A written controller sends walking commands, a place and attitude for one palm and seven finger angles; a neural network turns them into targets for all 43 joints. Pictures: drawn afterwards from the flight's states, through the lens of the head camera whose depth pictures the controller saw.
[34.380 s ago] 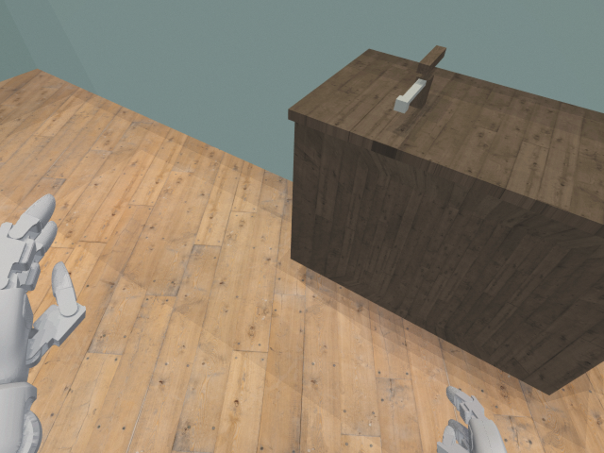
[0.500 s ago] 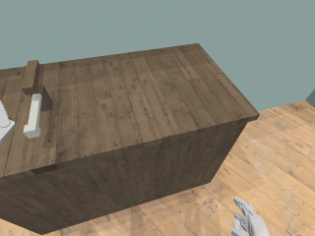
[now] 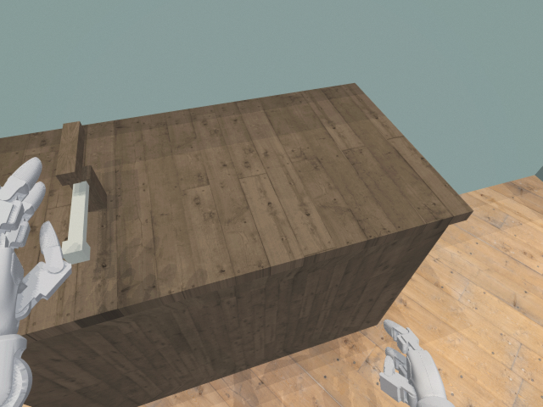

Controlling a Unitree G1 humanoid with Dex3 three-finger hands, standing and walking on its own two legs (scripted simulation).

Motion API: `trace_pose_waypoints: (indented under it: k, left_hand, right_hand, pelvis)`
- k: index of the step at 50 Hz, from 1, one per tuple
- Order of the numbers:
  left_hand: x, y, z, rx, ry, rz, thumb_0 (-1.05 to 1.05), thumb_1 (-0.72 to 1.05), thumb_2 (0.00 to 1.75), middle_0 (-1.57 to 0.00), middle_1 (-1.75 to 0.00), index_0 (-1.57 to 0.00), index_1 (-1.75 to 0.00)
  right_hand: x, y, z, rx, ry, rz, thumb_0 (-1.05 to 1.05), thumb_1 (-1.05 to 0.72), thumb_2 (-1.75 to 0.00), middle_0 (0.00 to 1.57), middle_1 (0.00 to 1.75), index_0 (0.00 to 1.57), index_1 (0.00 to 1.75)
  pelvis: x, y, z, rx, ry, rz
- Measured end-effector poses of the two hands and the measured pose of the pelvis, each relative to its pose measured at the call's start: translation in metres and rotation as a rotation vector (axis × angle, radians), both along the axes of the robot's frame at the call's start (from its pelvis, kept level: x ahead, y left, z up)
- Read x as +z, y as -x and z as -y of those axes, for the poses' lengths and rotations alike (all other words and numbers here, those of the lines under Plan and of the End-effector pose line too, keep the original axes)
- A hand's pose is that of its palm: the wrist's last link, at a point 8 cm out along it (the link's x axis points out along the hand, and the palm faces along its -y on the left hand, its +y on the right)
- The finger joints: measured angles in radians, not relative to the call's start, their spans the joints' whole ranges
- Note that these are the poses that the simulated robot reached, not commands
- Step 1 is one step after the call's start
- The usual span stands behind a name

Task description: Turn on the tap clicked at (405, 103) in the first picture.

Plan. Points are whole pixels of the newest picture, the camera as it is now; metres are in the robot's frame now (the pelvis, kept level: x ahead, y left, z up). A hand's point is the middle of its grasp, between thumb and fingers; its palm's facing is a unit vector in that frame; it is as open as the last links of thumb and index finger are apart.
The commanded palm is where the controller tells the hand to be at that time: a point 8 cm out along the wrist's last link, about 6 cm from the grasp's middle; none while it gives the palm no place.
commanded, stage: come to a stop and stand still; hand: left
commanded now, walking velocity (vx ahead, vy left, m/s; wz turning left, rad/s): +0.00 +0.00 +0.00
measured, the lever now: (76, 251) +0.31 +0.32 +0.05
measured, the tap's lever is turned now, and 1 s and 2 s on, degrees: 0 0 0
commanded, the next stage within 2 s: look again from close up in 0.12 s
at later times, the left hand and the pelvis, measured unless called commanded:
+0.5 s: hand (62, 282) +0.21 +0.24 +0.16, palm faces +0.38 -0.85 -0.36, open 7.4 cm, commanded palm +0.15 +0.28 +0.17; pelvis -0.01 +0.00 +0.00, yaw +0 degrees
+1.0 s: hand (83, 325) +0.17 +0.22 +0.13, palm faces +0.45 -0.83 -0.32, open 7.4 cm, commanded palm +0.14 +0.27 +0.16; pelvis -0.02 -0.04 -0.01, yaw +3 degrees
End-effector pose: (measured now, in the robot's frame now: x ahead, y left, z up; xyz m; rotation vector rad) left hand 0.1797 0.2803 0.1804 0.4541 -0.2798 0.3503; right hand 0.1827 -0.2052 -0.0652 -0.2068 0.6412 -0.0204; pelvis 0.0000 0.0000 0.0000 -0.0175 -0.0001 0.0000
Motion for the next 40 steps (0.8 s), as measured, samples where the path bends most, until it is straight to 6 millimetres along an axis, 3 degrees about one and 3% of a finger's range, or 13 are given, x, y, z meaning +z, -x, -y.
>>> trace_pose_waypoints:
  k: [6, 16, 28, 31, 35, 37, 40]
  left_hand:
    - [-0.019, 0.002, -0.009, 0.030, 0.054, -0.060, 0.01, 0.89, 0.90, -0.21, -0.30, -0.21, -0.31]
    - [0.004, 0.009, -0.003, -0.007, 0.022, 0.041, 0.01, 0.89, 0.90, -0.21, -0.30, -0.21, -0.31]
    - [-0.014, 0.013, -0.001, 0.004, 0.042, -0.041, 0.01, 0.89, 0.90, -0.21, -0.30, -0.21, -0.31]
    - [-0.010, 0.014, 0.003, -0.005, 0.038, -0.026, 0.01, 0.89, 0.90, -0.21, -0.30, -0.21, -0.31]
    - [0.028, -0.006, -0.018, 0.012, -0.132, 0.065, 0.01, 0.88, 0.90, -0.22, -0.31, -0.22, -0.31]
    - [0.037, -0.010, -0.029, 0.048, -0.032, 0.081, 0.01, 0.89, 0.90, -0.21, -0.31, -0.22, -0.31]
    - [0.023, -0.008, -0.021, 0.050, 0.119, -0.001, 0.01, 0.89, 0.90, -0.21, -0.30, -0.21, -0.30]
  right_hand:
    - [0.005, -0.003, -0.004, 0.013, 0.021, -0.001, 0.01, -0.91, -0.90, 0.21, 0.30, 0.20, 0.30]
    - [0.005, 0.014, 0.008, -0.008, 0.055, -0.031, 0.01, -0.91, -0.90, 0.21, 0.30, 0.20, 0.30]
    - [-0.004, 0.041, 0.022, -0.058, 0.056, -0.086, 0.01, -0.91, -0.90, 0.21, 0.30, 0.20, 0.30]
    - [-0.005, 0.043, 0.023, -0.056, 0.057, -0.088, 0.01, -0.91, -0.90, 0.21, 0.30, 0.20, 0.30]
    - [-0.013, 0.042, 0.017, 0.037, 0.072, -0.101, 0.01, -0.91, -0.90, 0.20, 0.30, 0.20, 0.30]
    - [-0.016, 0.039, 0.018, 0.034, 0.041, -0.093, 0.01, -0.91, -0.90, 0.20, 0.30, 0.20, 0.30]
    - [-0.017, 0.029, 0.021, 0.001, -0.014, -0.039, 0.01, -0.90, -0.90, 0.21, 0.30, 0.20, 0.30]
  pelvis:
    - [0.001, 0.001, -0.001, 0.005, 0.000, 0.007]
    - [0.001, 0.007, -0.002, 0.008, 0.004, 0.015]
    - [0.002, 0.013, 0.002, 0.005, 0.001, 0.019]
    - [0.002, 0.013, 0.002, 0.008, 0.001, 0.021]
    - [-0.002, 0.019, 0.008, 0.056, -0.006, 0.025]
    - [-0.002, 0.019, 0.010, 0.042, -0.013, 0.023]
    - [-0.002, 0.015, 0.011, 0.028, -0.018, 0.028]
